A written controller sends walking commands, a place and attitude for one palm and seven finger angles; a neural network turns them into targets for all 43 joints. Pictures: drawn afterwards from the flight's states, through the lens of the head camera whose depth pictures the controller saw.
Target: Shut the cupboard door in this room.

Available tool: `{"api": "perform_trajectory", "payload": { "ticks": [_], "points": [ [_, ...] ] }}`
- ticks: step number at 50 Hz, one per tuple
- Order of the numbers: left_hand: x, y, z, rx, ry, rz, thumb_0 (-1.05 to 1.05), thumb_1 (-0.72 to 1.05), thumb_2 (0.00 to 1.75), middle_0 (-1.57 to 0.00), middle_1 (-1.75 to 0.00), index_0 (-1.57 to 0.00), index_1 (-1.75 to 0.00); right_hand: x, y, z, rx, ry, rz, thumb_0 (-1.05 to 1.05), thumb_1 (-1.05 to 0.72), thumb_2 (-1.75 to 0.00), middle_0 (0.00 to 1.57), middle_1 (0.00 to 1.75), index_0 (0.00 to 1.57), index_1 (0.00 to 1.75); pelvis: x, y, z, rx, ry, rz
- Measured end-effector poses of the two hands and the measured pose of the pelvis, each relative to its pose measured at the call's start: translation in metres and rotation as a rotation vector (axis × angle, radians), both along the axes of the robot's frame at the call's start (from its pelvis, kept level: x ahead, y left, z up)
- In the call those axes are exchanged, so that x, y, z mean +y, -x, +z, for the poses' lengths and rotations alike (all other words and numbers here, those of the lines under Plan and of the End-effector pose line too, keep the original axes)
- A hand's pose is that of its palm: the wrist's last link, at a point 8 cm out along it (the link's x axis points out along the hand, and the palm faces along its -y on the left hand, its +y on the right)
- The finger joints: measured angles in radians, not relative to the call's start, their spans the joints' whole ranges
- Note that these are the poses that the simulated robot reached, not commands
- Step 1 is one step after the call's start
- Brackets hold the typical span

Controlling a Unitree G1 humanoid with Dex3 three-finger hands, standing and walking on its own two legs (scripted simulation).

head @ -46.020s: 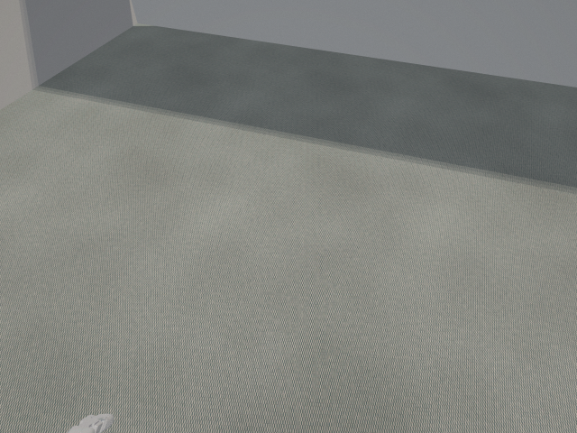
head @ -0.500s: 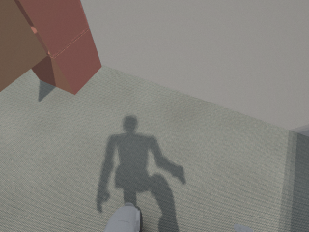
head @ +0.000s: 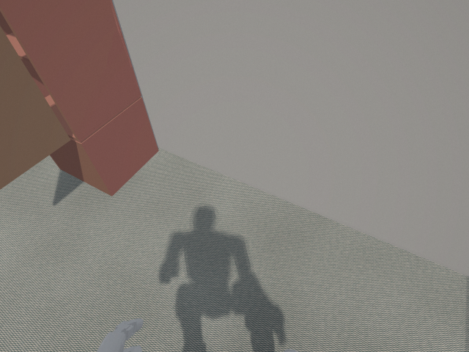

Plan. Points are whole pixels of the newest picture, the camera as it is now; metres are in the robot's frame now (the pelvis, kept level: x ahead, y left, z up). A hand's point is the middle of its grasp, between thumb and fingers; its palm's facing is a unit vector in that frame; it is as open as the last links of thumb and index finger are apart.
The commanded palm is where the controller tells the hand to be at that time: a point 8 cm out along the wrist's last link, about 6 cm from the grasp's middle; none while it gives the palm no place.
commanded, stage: walk to a spot facing it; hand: left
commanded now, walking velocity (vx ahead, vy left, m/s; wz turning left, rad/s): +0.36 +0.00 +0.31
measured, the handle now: out of the picture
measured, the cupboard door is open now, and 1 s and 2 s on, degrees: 88 88 88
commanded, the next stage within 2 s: turn to face it in 0.72 s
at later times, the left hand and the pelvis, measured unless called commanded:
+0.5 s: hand out of the picture +0.07 +0.17 -0.18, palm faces +0.31 -0.94 -0.14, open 7.3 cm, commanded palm none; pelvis +0.21 +0.04 -0.01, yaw +13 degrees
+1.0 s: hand (130, 206) +0.49 +0.29 -0.14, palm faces +0.22 -0.96 -0.18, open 7.4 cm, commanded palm none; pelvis +0.40 +0.09 +0.01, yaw +16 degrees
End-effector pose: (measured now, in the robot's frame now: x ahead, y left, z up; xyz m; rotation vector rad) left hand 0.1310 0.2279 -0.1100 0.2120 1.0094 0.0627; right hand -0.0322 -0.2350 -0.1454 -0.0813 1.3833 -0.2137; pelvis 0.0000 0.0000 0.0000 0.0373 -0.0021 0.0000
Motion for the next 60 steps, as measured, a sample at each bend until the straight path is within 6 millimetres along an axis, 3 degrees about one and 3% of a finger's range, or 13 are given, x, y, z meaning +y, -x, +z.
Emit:
{"api": "perform_trajectory", "payload": {
  "ticks": [2,4,10,18,23,26,28,31,39,44,50,54,60],
  "points": [
    [-0.009,-0.016,-0.002,-0.029,-0.006,0.014,0.00,0.91,0.90,-0.20,-0.30,-0.20,-0.30,-0.009,-0.006,-0.008,0.057,-0.013,0.008,0.00,-0.92,-0.90,0.21,0.30,0.20,0.30,-0.009,-0.015,-0.005,-0.008,0.012,0.021],
    [-0.014,-0.017,-0.002,-0.019,-0.004,0.044,0.00,0.91,0.90,-0.20,-0.30,-0.20,-0.30,-0.015,-0.021,-0.007,0.088,-0.021,0.025,0.00,-0.92,-0.90,0.20,0.30,0.20,0.30,-0.015,-0.030,-0.003,-0.019,0.016,0.034],
    [-0.013,0.015,-0.003,0.145,-0.019,0.194,-0.01,0.93,0.90,-0.20,-0.30,-0.21,-0.30,-0.023,-0.103,0.007,0.037,-0.025,0.079,0.01,-0.91,-0.90,0.20,0.30,0.20,0.30,-0.022,-0.079,0.012,-0.017,0.032,0.082],
    [-0.014,0.061,-0.013,0.387,0.033,0.345,0.00,0.93,0.90,-0.20,-0.30,-0.20,-0.30,0.002,-0.246,0.018,-0.065,-0.017,0.233,0.01,-0.93,-0.90,0.20,0.30,0.20,0.30,-0.006,-0.144,0.014,-0.008,0.055,0.164],
    [-0.014,0.074,-0.027,0.524,0.110,0.439,0.00,0.92,0.90,-0.20,-0.30,-0.20,-0.30,0.042,-0.352,0.019,-0.152,0.008,0.375,0.01,-0.93,-0.90,0.20,0.30,0.20,0.30,0.023,-0.190,0.003,-0.006,0.068,0.208],
    [-0.004,0.067,-0.041,0.595,0.153,0.462,0.01,0.91,0.90,-0.20,-0.30,-0.20,-0.30,0.070,-0.408,0.016,-0.248,0.033,0.420,0.00,-0.92,-0.90,0.20,0.30,0.20,0.30,0.046,-0.218,-0.012,-0.007,0.064,0.228],
    [0.009,0.047,-0.044,0.594,0.157,0.461,0.01,0.91,0.90,-0.20,-0.30,-0.20,-0.30,0.084,-0.430,0.019,-0.285,0.039,0.420,0.00,-0.92,-0.90,0.20,0.30,0.20,0.30,0.057,-0.231,-0.011,-0.013,0.061,0.230],
    [0.037,-0.006,-0.040,0.503,0.138,0.442,0.01,0.91,0.90,-0.20,-0.30,-0.20,-0.30,0.098,-0.443,0.028,-0.287,0.040,0.404,0.00,-0.92,-0.90,0.20,0.30,0.20,0.30,0.070,-0.251,-0.001,-0.018,0.062,0.229],
    [0.096,-0.170,-0.018,0.202,0.081,0.383,0.01,0.91,0.90,-0.19,-0.30,-0.20,-0.30,0.104,-0.442,0.037,-0.179,0.050,0.323,-0.01,-0.95,-0.90,0.21,0.30,0.20,0.30,0.092,-0.312,0.018,-0.014,0.048,0.240],
    [0.111,-0.253,-0.008,0.118,0.057,0.335,0.00,0.91,0.90,-0.19,-0.30,-0.20,-0.30,0.105,-0.426,0.031,-0.055,0.033,0.263,-0.01,-0.93,-0.90,0.20,0.30,0.20,0.30,0.095,-0.353,0.019,-0.016,0.042,0.236],
    [0.108,-0.337,-0.007,0.065,0.031,0.286,0.00,0.91,0.90,-0.19,-0.30,-0.20,-0.30,0.106,-0.411,0.017,0.138,-0.014,0.211,0.00,-0.92,-0.90,0.20,0.30,0.20,0.30,0.088,-0.403,0.010,-0.013,0.030,0.273],
    [0.100,-0.370,-0.011,0.007,0.009,0.309,0.00,0.91,0.90,-0.19,-0.30,-0.20,-0.30,0.098,-0.425,0.002,0.240,-0.043,0.218,0.00,-0.91,-0.90,0.21,0.30,0.20,0.30,0.079,-0.433,-0.003,-0.017,0.018,0.323],
    [0.092,-0.343,-0.008,0.069,0.005,0.422,0.00,0.91,0.90,-0.20,-0.30,-0.20,-0.30,0.089,-0.512,-0.003,0.143,-0.026,0.324,0.01,-0.91,-0.90,0.21,0.30,0.20,0.30,0.077,-0.448,0.003,-0.041,0.020,0.389]
  ]
}}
